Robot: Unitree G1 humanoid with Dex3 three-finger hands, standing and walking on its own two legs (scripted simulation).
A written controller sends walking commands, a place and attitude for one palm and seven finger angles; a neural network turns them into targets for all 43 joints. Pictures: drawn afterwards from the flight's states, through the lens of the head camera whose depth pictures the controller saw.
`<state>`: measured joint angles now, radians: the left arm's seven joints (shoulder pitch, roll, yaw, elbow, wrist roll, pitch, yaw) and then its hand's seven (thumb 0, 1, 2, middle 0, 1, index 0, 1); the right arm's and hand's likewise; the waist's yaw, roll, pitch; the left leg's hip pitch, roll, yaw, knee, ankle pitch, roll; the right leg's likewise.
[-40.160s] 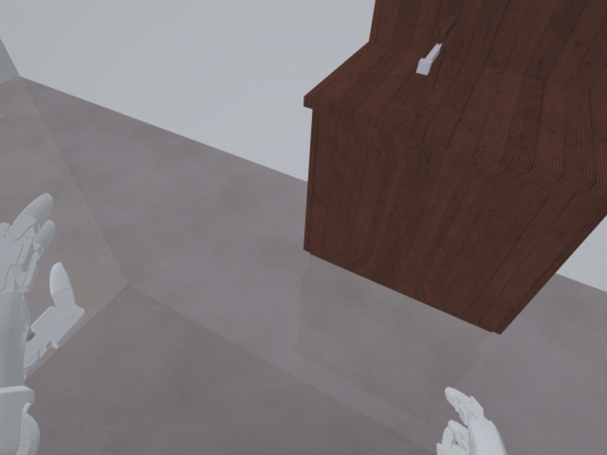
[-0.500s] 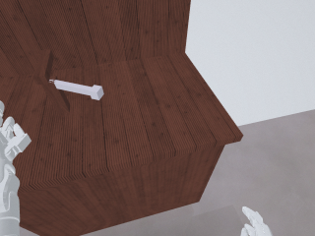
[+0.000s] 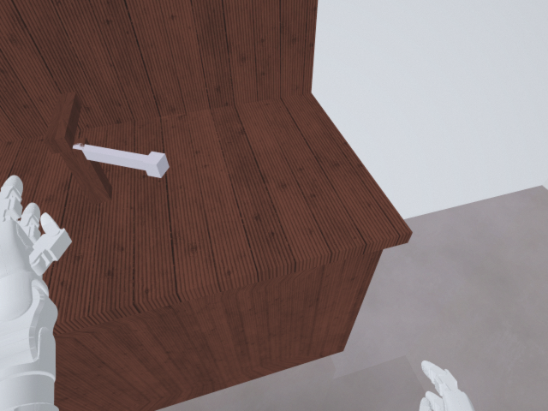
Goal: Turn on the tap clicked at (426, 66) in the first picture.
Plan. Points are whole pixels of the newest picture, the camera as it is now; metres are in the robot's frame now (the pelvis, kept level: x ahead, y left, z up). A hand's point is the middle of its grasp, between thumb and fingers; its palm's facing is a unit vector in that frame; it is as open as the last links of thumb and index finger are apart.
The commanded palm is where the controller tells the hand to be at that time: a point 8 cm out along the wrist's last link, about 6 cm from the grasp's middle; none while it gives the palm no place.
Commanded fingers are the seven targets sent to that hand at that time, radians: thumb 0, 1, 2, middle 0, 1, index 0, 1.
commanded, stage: push the lever round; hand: left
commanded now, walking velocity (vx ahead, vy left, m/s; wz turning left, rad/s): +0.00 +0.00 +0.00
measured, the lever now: (156, 164) +0.44 +0.22 +0.14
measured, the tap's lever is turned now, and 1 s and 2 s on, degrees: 59 59 59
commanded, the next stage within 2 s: none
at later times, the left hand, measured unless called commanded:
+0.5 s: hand (94, 228) +0.32 +0.28 +0.12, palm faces +0.63 -0.77 -0.06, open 7.8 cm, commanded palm +0.28 +0.30 +0.12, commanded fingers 0.00 0.90 0.90 -0.15 -0.15 -0.15 -0.15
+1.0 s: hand (119, 218) +0.34 +0.25 +0.12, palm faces +0.71 -0.71 -0.05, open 7.8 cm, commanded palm +0.29 +0.26 +0.12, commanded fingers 0.00 0.90 0.90 -0.15 -0.15 -0.15 -0.15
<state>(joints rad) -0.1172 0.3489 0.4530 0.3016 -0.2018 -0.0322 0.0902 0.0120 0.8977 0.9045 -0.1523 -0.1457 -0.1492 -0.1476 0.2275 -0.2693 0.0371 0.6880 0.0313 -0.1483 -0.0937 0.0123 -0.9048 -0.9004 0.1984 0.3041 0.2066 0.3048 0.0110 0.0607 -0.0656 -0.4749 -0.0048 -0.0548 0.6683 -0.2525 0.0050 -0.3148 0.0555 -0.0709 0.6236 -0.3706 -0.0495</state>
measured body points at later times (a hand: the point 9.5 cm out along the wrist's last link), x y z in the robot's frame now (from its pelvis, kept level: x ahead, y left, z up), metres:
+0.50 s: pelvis +0.00 +0.00 +0.00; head +0.00 -0.02 +0.45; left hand +0.28 +0.31 +0.13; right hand +0.18 -0.24 -0.09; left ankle +0.06 +0.11 -0.72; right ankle -0.03 -0.09 -0.72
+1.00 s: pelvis +0.00 -0.01 +0.00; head -0.01 -0.02 +0.45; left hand +0.30 +0.28 +0.13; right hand +0.17 -0.25 -0.10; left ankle +0.06 +0.11 -0.72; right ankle -0.03 -0.09 -0.72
